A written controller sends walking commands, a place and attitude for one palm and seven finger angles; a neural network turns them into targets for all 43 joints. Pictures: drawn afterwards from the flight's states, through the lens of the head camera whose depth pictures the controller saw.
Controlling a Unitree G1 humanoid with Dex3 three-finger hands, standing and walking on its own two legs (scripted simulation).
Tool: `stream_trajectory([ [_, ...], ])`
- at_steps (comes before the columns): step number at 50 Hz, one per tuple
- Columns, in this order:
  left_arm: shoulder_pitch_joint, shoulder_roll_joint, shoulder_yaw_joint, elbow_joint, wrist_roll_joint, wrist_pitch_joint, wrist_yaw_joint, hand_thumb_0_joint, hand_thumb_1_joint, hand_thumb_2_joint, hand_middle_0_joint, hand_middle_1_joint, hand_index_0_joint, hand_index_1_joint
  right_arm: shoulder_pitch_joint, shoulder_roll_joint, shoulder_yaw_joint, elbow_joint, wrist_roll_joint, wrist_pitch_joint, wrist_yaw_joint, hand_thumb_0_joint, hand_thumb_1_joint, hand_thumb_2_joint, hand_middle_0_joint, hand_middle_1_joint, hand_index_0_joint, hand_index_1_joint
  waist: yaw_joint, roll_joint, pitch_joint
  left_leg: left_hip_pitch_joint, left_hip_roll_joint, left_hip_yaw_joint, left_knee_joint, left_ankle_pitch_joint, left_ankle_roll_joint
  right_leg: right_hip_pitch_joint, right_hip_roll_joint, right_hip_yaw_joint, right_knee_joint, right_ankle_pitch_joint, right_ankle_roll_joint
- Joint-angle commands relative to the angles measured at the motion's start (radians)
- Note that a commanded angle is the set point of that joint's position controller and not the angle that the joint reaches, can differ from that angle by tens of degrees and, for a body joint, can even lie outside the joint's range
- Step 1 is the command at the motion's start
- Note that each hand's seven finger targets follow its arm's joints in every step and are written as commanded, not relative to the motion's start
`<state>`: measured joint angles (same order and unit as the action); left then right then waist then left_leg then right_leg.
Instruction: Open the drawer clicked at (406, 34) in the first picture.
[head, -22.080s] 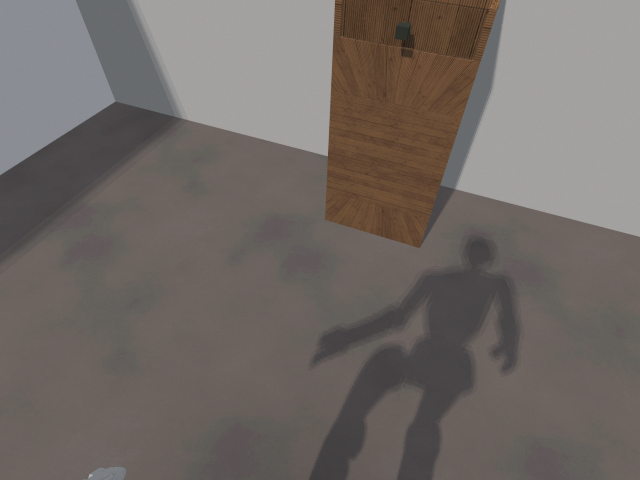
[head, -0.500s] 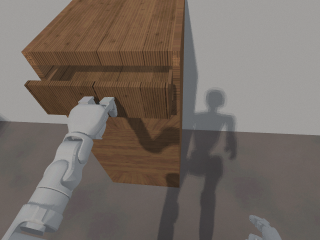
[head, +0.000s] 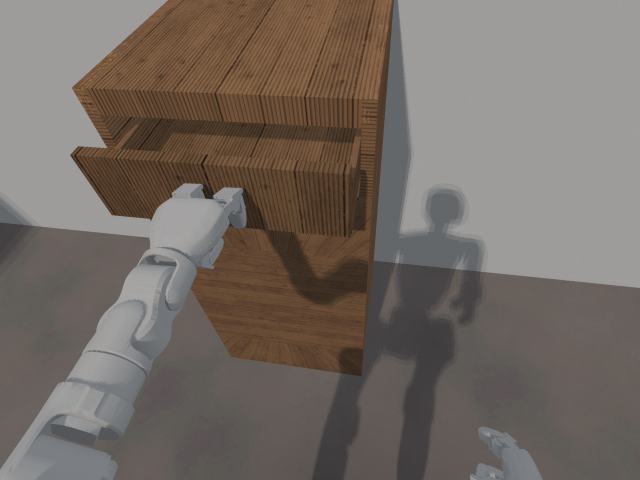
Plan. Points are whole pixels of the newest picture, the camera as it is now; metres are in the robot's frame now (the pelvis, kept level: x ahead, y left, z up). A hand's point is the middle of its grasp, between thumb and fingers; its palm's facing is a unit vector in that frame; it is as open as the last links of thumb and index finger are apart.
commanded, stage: pull the drawer open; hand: left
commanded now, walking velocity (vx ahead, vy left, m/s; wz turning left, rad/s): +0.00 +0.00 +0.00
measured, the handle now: (204, 217) +0.42 +0.20 +0.10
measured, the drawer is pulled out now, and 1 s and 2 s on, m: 0.09 0.19 0.27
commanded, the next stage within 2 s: open the thumb to release the handle in 1.84 s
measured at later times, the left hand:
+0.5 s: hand (180, 308) +0.29 +0.20 +0.08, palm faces +0.05 -0.10 -0.99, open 6.6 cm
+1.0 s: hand (175, 319) +0.28 +0.20 +0.08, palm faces +0.03 -0.09 -1.00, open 6.5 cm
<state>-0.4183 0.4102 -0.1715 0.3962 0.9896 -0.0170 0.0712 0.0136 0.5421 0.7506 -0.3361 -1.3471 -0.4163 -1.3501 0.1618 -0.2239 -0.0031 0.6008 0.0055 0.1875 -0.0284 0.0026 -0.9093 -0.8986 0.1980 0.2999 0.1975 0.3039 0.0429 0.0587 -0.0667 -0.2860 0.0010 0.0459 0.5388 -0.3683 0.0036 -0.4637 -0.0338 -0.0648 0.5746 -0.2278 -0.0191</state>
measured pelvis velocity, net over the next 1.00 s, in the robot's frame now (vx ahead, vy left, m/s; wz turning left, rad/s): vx -0.01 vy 0.00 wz -0.01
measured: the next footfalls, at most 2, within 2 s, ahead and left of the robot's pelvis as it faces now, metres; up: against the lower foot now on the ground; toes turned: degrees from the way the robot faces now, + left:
none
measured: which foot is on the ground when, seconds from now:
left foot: down 0.00-1.00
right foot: down 0.00-1.00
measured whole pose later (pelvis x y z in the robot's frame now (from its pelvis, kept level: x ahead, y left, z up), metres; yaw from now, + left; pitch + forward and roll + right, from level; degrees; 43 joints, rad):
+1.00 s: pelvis -0.01 +0.00 +0.00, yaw +0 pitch +2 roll +1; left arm 0.03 0.40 -0.13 -0.05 0.99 0.03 0.08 0.00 0.55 0.71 -0.35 -1.35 -0.42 -1.35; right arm 0.11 -0.21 0.02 0.60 -0.02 0.15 0.01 0.01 -0.91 -0.90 0.20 0.30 0.20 0.30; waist 0.09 0.08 -0.04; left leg -0.19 0.00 0.05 0.51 -0.35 0.00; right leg -0.38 -0.03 -0.06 0.55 -0.22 -0.02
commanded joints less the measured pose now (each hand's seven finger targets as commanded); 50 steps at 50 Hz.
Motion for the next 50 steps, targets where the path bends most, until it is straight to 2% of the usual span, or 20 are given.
stream_trajectory([
  [1,-0.057,0.221,0.203,-0.276,-0.046,-0.039,0.040,0.000,0.900,0.900,-0.400,-1.350,-0.400,-1.350,-0.075,-0.131,-0.056,-0.168,0.000,-0.039,0.004,0.000,-0.900,-0.900,0.200,0.300,0.200,0.300,0.062,-0.093,-0.338,-0.098,-0.032,-0.003,-0.075,0.404,0.012,0.437,0.021,0.053,-0.022,0.316,-0.023],
  [4,0.073,0.159,0.172,-0.398,-0.064,-0.039,0.048,0.000,0.900,0.900,-0.400,-1.350,-0.400,-1.350,-0.088,-0.128,-0.063,-0.190,0.004,-0.053,0.018,0.000,-0.900,-0.900,0.200,0.300,0.200,0.300,0.063,-0.083,-0.306,-0.089,-0.023,0.002,-0.084,0.421,0.013,0.422,0.021,0.051,-0.025,0.327,-0.021],
  [6,0.150,0.191,0.210,-0.442,-0.068,-0.031,0.061,0.000,0.900,0.900,-0.400,-1.350,-0.400,-1.350,-0.090,-0.139,-0.066,-0.192,0.005,-0.061,0.022,0.000,-0.900,-0.900,0.200,0.300,0.200,0.300,0.069,-0.090,-0.301,-0.090,-0.020,0.001,-0.090,0.422,0.009,0.428,0.022,0.056,-0.029,0.315,-0.021],
  [9,0.217,0.156,0.189,-0.518,-0.072,-0.013,0.079,0.000,0.900,0.900,-0.400,-1.350,-0.400,-1.350,-0.101,-0.138,-0.068,-0.191,0.008,-0.078,0.023,0.000,-0.900,-0.900,0.200,0.300,0.200,0.300,0.061,-0.090,-0.274,-0.079,-0.017,0.006,-0.095,0.397,0.011,0.403,0.023,0.056,-0.037,0.292,-0.018],
  [11,0.280,0.186,0.225,-0.577,-0.066,-0.001,0.093,0.000,0.900,0.900,-0.400,-1.350,-0.400,-1.350,-0.107,-0.144,-0.072,-0.191,0.008,-0.085,0.026,0.000,-0.900,-0.900,0.200,0.300,0.200,0.300,0.069,-0.068,-0.293,-0.057,-0.015,0.004,-0.091,0.439,0.007,0.412,0.025,0.056,-0.032,0.310,-0.020],
  [15,0.364,0.130,0.182,-0.645,-0.061,0.028,0.105,0.000,0.900,0.900,-0.400,-1.350,-0.400,-1.350,-0.118,-0.136,-0.070,-0.181,0.006,-0.097,0.033,0.000,-0.900,-0.900,0.200,0.300,0.200,0.300,0.058,-0.086,-0.259,-0.029,-0.012,0.006,-0.085,0.457,0.006,0.377,0.026,0.048,-0.036,0.322,-0.014],
  [21,0.522,0.137,0.194,-0.775,-0.046,0.046,0.113,0.000,0.900,0.900,-0.400,-1.350,-0.400,-1.350,-0.149,-0.126,-0.057,-0.187,0.000,-0.100,0.051,0.000,-0.900,-0.900,0.200,0.300,0.200,0.300,0.073,-0.039,-0.272,0.034,-0.007,-0.001,-0.068,0.580,-0.003,0.389,0.031,0.041,-0.024,0.392,-0.015],
  [22,0.552,0.105,0.165,-0.801,-0.046,0.049,0.111,0.000,0.900,0.900,-0.400,-1.350,-0.400,-1.350,-0.151,-0.115,-0.050,-0.189,-0.005,-0.102,0.057,0.000,-0.900,-0.900,0.200,0.300,0.200,0.300,0.073,-0.043,-0.275,0.041,-0.006,-0.001,-0.063,0.598,-0.002,0.389,0.026,0.033,-0.019,0.404,-0.011],
  [25,0.637,0.120,0.186,-0.858,-0.047,0.046,0.114,0.000,0.900,0.900,-0.400,-1.350,-0.400,-1.350,-0.160,-0.113,-0.043,-0.192,-0.007,-0.099,0.063,0.000,-0.900,-0.900,0.200,0.300,0.200,0.300,0.073,-0.075,-0.247,0.036,-0.004,0.000,-0.059,0.603,-0.003,0.389,0.033,0.036,-0.022,0.427,-0.007],
  [27,0.298,0.111,0.127,-0.793,-0.007,0.054,0.122,0.000,0.900,0.900,-0.400,-1.350,-0.400,-1.350,-0.168,-0.116,-0.032,-0.150,-0.018,-0.086,0.050,0.000,-0.900,-0.900,0.200,0.300,0.200,0.300,0.010,-0.057,-0.171,0.035,-0.005,-0.015,-0.045,0.521,-0.003,0.279,0.033,0.031,-0.030,0.347,-0.009],
  [28,0.236,0.118,0.129,-0.713,-0.003,0.058,0.126,0.000,0.900,0.900,-0.400,-1.350,-0.400,-1.350,-0.159,-0.111,-0.036,-0.133,-0.019,-0.081,0.037,0.000,-0.900,-0.900,0.200,0.300,0.200,0.300,0.006,-0.071,-0.150,0.030,-0.010,-0.015,-0.049,0.466,-0.007,0.262,0.040,0.026,-0.038,0.307,-0.013],
  [29,0.261,0.116,0.129,-0.678,0.014,0.060,0.128,0.000,0.900,0.900,-0.400,-1.350,-0.400,-1.350,-0.155,-0.105,-0.034,-0.139,-0.024,-0.088,0.032,0.000,-0.900,-0.900,0.200,0.300,0.200,0.300,0.025,-0.066,-0.164,0.029,-0.014,-0.013,-0.045,0.451,-0.004,0.264,0.038,0.025,-0.035,0.286,-0.014],
  [32,0.183,0.098,0.079,-0.692,0.028,0.069,0.110,0.000,0.900,0.900,-0.400,-1.350,-0.400,-1.350,-0.165,-0.096,-0.028,-0.130,-0.025,-0.084,0.029,0.000,-0.900,-0.900,0.200,0.300,0.200,0.300,0.031,-0.034,-0.242,0.071,-0.020,-0.018,-0.034,0.509,-0.013,0.290,0.032,0.026,-0.024,0.319,-0.019],
  [37,0.114,0.108,0.070,-0.656,0.007,0.069,0.073,0.000,0.900,0.900,-0.400,-1.350,-0.400,-1.350,-0.177,-0.090,-0.019,-0.120,-0.027,-0.072,0.020,0.000,-0.900,-0.900,0.200,0.300,0.200,0.300,0.031,-0.065,-0.252,0.063,-0.023,-0.024,-0.042,0.504,-0.015,0.319,0.029,0.024,-0.027,0.330,-0.017],
  [41,0.080,0.130,0.088,-0.631,-0.014,0.050,0.058,0.000,0.900,0.900,-0.400,-1.350,-0.400,-1.350,-0.196,-0.094,-0.017,-0.129,-0.023,-0.064,0.010,0.000,-0.900,-0.900,0.200,0.300,0.200,0.300,0.035,-0.054,-0.196,0.031,-0.025,-0.028,-0.073,0.390,-0.011,0.319,0.035,0.031,-0.054,0.251,-0.021],
  [42,0.112,0.096,0.061,-0.642,-0.008,0.043,0.055,0.000,0.900,0.900,-0.400,-1.350,-0.400,-1.350,-0.188,-0.083,-0.012,-0.136,-0.030,-0.073,0.014,0.000,-0.900,-0.900,0.200,0.300,0.200,0.300,0.046,-0.057,-0.224,0.033,-0.027,-0.026,-0.074,0.393,-0.005,0.332,0.026,0.026,-0.047,0.238,-0.019],
  [45,0.221,0.150,0.135,-0.650,-0.023,0.021,0.054,0.000,0.900,0.900,-0.400,-1.350,-0.400,-1.350,-0.183,-0.089,-0.020,-0.145,-0.029,-0.073,0.017,0.000,-0.900,-0.900,0.200,0.300,0.200,0.300,0.066,-0.074,-0.197,-0.002,-0.026,-0.020,-0.097,0.367,-0.003,0.376,0.027,0.035,-0.062,0.236,-0.019],
  [46,0.277,0.162,0.154,-0.676,-0.028,0.016,0.051,0.000,0.900,0.900,-0.400,-1.350,-0.400,-1.350,-0.199,-0.096,-0.019,-0.159,-0.028,-0.075,0.021,0.000,-0.900,-0.900,0.200,0.300,0.200,0.300,0.080,-0.039,-0.208,0.000,-0.025,-0.022,-0.103,0.371,-0.003,0.403,0.030,0.044,-0.063,0.246,-0.020],
  [47,0.328,0.144,0.150,-0.698,-0.024,0.009,0.054,0.000,0.900,0.900,-0.400,-1.350,-0.400,-1.350,-0.196,-0.087,-0.016,-0.164,-0.031,-0.083,0.029,0.000,-0.900,-0.900,0.200,0.300,0.200,0.300,0.087,-0.042,-0.232,-0.005,-0.023,-0.018,-0.103,0.388,-0.002,0.415,0.022,0.037,-0.054,0.244,-0.019],
  [50,0.458,0.121,0.154,-0.764,-0.045,-0.005,0.063,0.000,0.900,0.900,-0.400,-1.350,-0.400,-1.350,-0.192,-0.096,-0.025,-0.185,-0.027,-0.089,0.038,0.000,-0.900,-0.900,0.200,0.300,0.200,0.300,0.089,-0.039,-0.196,-0.019,-0.017,-0.009,-0.116,0.385,0.001,0.419,0.024,0.039,-0.067,0.247,-0.018],
])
